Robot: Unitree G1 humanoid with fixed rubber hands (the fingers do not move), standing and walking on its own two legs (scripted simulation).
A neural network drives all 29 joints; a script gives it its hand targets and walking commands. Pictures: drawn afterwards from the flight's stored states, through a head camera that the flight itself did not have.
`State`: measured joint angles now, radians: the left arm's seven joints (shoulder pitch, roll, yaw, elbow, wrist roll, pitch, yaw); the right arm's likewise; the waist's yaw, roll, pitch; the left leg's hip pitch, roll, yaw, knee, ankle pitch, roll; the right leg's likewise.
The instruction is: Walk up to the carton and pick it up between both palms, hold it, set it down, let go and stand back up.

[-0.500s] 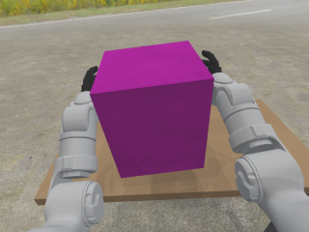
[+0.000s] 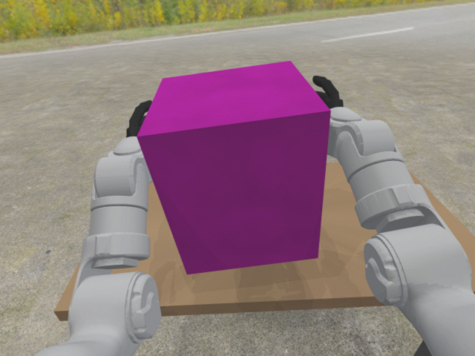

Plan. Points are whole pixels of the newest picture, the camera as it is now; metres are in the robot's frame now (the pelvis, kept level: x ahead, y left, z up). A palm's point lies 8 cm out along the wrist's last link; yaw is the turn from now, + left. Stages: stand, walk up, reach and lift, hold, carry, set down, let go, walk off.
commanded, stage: hold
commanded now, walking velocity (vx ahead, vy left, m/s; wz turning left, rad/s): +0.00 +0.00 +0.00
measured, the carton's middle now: (239, 166) +0.36 +0.01 +0.24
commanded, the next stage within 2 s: none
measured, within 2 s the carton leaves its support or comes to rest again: neither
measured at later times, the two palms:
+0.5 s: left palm (139, 140) +0.36 +0.16 +0.29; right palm (337, 112) +0.38 -0.14 +0.32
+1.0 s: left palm (138, 138) +0.36 +0.16 +0.29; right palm (337, 108) +0.38 -0.14 +0.32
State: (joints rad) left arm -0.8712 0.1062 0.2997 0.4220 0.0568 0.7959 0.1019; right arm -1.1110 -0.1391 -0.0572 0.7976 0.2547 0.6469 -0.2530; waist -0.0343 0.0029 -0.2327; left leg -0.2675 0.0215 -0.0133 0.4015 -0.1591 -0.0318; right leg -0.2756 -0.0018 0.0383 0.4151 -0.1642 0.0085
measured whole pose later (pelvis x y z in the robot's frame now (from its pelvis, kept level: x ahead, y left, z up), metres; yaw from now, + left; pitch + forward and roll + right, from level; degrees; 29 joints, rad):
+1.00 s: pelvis +0.00 +0.00 +0.00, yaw +0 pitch +1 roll +0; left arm -0.90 0.12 0.32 0.41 0.06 0.86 0.08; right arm -1.17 -0.16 -0.04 0.80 0.28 0.73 -0.27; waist -0.03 0.02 -0.26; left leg -0.27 0.02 -0.01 0.40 -0.16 -0.03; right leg -0.28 0.00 0.04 0.42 -0.16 0.01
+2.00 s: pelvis +0.00 +0.00 +0.00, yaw +0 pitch +1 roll +0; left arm -0.91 0.12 0.32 0.41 0.06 0.87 0.08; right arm -1.17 -0.16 -0.03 0.80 0.28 0.74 -0.28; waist -0.03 0.02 -0.26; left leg -0.27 0.02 -0.01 0.40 -0.16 -0.03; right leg -0.28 0.00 0.04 0.42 -0.16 0.01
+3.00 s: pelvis +0.00 +0.00 +0.00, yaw +0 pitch +1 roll +0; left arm -0.91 0.12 0.32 0.41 0.06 0.87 0.08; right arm -1.18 -0.16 -0.03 0.80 0.29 0.74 -0.28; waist -0.03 0.02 -0.26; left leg -0.27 0.02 -0.01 0.40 -0.16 -0.03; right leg -0.28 0.00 0.04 0.41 -0.16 0.01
